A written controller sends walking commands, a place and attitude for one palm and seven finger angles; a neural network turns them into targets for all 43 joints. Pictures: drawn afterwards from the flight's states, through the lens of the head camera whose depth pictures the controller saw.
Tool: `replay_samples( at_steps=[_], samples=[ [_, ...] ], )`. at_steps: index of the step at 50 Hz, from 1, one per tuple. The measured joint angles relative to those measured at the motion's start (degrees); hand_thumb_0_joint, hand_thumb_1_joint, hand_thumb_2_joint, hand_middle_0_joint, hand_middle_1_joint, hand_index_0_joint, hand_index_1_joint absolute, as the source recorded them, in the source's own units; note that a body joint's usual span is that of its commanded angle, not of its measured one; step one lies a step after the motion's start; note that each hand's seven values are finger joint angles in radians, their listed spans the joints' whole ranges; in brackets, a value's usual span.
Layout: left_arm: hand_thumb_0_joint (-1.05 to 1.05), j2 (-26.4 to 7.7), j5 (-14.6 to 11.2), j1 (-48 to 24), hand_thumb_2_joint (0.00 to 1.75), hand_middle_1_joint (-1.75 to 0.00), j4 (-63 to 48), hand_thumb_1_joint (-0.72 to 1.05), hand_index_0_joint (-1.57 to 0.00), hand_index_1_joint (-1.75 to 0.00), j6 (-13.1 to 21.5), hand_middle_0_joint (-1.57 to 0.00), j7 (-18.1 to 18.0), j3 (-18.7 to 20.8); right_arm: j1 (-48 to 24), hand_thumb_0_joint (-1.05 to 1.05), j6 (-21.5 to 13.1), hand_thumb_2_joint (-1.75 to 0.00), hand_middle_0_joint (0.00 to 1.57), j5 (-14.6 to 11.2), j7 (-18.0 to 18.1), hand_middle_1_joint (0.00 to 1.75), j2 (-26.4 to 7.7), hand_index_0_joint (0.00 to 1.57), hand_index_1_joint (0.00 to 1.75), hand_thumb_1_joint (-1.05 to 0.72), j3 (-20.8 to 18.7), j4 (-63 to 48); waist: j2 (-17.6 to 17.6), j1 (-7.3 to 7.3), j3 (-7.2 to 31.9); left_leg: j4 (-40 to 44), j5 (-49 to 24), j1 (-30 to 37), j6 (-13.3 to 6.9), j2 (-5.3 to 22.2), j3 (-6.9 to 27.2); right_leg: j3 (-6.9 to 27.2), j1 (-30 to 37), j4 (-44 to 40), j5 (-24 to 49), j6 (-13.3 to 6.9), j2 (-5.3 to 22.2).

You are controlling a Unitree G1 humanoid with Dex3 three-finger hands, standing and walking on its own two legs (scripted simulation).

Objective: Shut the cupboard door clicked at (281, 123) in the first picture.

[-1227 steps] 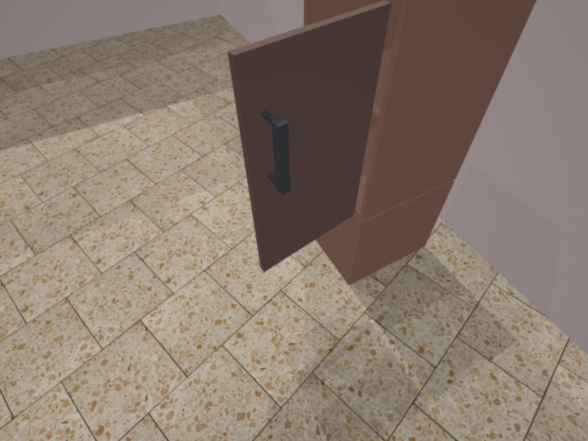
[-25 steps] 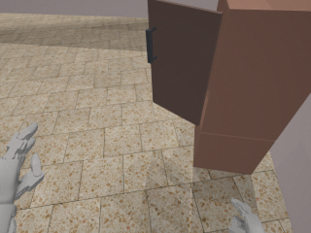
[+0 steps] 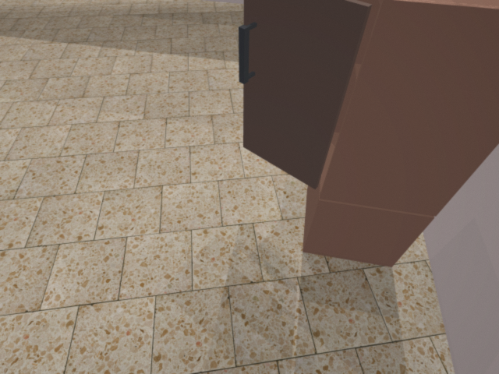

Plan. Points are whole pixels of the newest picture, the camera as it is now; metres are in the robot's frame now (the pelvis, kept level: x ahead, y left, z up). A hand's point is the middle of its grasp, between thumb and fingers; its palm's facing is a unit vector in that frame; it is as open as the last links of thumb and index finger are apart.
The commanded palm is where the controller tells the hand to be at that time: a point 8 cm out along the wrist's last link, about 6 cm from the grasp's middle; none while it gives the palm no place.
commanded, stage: let the arm hang, fingers relaxed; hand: left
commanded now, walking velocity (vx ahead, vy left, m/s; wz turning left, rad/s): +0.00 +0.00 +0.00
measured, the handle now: (248, 53) +0.92 +0.05 +0.06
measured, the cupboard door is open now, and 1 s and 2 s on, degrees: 60 60 60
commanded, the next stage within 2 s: look to check the result in 0.54 s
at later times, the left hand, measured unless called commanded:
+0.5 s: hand out of the picture -0.01 +0.16 -0.18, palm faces +0.04 -0.99 -0.14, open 7.4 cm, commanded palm none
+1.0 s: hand out of the picture +0.00 +0.19 -0.17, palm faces +0.02 -0.98 -0.21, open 7.4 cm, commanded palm none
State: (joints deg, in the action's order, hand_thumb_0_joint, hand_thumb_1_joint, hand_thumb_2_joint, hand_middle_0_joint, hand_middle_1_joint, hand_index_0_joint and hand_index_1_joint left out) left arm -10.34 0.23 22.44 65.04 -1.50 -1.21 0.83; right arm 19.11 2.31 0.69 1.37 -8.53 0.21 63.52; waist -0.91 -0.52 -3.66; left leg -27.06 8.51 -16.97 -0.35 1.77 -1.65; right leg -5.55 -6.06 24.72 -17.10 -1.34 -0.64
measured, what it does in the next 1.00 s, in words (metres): stands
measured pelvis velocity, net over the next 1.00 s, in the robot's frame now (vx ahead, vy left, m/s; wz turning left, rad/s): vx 0.02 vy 0.01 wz -0.02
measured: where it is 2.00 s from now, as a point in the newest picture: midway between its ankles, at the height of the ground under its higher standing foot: outside the picture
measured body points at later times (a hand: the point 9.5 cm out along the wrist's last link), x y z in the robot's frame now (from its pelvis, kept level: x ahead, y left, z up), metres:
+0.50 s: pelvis +0.01 +0.01 +0.00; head +0.01 +0.01 +0.45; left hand -0.01 +0.21 -0.16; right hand -0.01 -0.20 -0.16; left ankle +0.07 +0.11 -0.74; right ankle -0.04 -0.10 -0.74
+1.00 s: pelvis +0.02 +0.01 +0.00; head +0.03 +0.01 +0.45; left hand +0.00 +0.24 -0.15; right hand +0.02 -0.22 -0.16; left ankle +0.07 +0.11 -0.74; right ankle -0.04 -0.10 -0.74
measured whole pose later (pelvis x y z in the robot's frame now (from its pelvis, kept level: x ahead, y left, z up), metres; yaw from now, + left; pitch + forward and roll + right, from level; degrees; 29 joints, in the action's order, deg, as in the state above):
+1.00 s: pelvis +0.02 +0.01 +0.00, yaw -1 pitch -2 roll +0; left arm -9.1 0.4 18.2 65.3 0.2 -1.7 1.0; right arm 14.3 0.5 0.5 1.6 -9.6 -0.3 65.1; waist -0.3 -0.5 -2.6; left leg -24.2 9.5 -13.0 -1.4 0.0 -3.6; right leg -3.9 -2.8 22.3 -17.8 0.1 1.3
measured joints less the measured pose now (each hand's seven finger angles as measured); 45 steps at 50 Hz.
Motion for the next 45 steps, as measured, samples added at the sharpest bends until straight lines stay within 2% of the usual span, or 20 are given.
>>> replay_samples(
  at_steps=[9, 19, 45],
  samples=[
    [0.00, 2.97, 0.07, -0.34, 0.90, -0.30, 1.56, 0.91, -0.20, -0.30, 0.82, -0.20, -0.56, -0.39, -1.42, 0.01, -0.69, -0.90, 0.20, -0.05, 0.12, 0.30, 2.17, 0.20, 0.30, -0.91, 0.03, 1.47, -0.65, -0.06, 1.78, 1.71, -0.33, 1.76, -0.70, -0.96, -1.32, 1.11, 0.63, 0.06, -0.23, 0.77, 1.16],
    [0.00, 5.07, 0.18, -2.75, 0.90, -0.30, 0.16, 0.91, -0.20, -0.30, 1.65, -0.20, -0.64, -0.46, -1.58, 0.01, -1.28, -0.90, 0.20, 0.06, 0.32, 0.30, 1.82, 0.20, 0.30, -0.92, -0.35, 1.88, 0.66, -0.21, 2.85, 2.01, 0.03, 2.31, -1.00, -1.52, -1.76, 1.47, 0.85, 0.33, -0.78, 1.15, 1.79],
    [0.00, 1.64, 0.16, -3.42, 0.90, -0.30, 0.44, 0.91, -0.20, -0.30, 1.66, -0.20, -0.58, 0.13, -3.88, 0.01, -1.67, -0.90, 0.20, -0.13, 0.21, 0.30, -0.20, 0.20, 0.30, -0.91, -0.48, 1.62, 0.52, -0.05, 1.04, 2.68, 0.87, 3.51, -1.12, -1.69, -2.03, 1.73, 2.67, -1.91, -0.68, 1.42, 1.90]
  ],
)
